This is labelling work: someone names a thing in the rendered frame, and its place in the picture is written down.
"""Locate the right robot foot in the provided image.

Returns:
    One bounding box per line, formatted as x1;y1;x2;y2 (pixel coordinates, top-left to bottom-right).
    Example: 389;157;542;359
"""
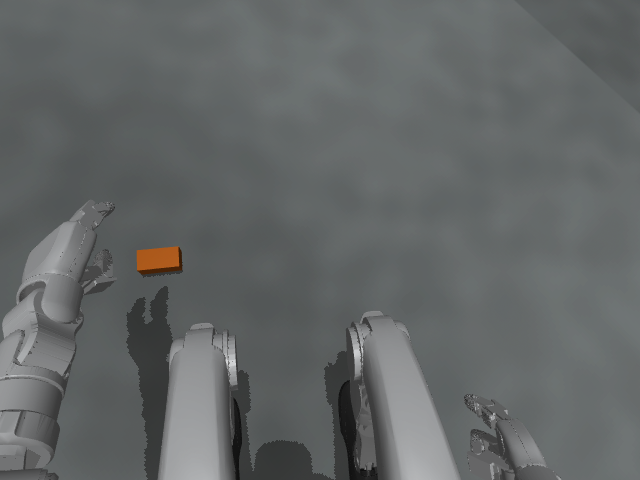
338;380;378;480

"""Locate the left robot hand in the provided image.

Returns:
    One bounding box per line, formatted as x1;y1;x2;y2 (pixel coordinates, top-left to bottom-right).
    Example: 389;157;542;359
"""
22;199;117;295

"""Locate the small box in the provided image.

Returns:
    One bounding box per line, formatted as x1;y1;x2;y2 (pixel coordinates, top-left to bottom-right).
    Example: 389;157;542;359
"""
137;246;182;275

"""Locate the right robot hand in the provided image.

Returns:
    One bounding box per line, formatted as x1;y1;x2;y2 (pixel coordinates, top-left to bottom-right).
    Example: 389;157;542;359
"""
464;394;548;480

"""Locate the left robot arm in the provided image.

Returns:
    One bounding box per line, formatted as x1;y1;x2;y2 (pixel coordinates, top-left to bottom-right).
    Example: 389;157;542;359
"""
0;274;84;480

